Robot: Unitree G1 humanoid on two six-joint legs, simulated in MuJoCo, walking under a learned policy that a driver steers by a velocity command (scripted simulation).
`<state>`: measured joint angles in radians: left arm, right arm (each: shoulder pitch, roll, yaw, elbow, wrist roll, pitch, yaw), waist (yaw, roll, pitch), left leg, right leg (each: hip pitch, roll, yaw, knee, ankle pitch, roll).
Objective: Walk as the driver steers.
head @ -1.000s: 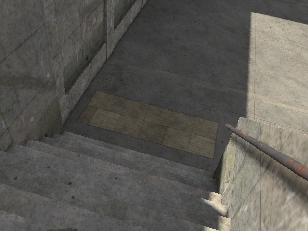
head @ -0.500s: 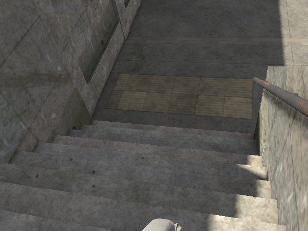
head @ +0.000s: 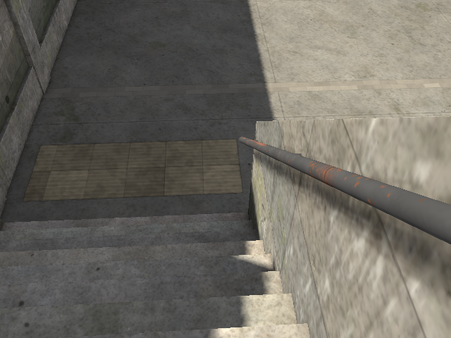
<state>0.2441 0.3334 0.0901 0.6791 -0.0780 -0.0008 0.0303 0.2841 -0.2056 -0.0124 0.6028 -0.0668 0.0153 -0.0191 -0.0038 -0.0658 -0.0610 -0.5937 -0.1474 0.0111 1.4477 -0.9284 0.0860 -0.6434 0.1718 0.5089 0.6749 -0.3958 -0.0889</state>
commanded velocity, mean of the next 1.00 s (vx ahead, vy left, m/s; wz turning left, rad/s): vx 0.00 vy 0.00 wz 0.14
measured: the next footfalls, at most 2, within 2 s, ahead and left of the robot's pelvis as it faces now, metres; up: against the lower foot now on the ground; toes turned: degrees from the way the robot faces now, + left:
right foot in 0.24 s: +0.14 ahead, -0.19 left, -0.05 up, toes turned +4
right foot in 0.78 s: +0.17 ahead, -0.29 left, -0.21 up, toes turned +9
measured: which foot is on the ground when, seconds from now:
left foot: down 0.00-0.80, up 0.82-1.00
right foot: up 0.00-0.22, down 0.24-0.56, up 0.58-0.76, down 0.78-1.00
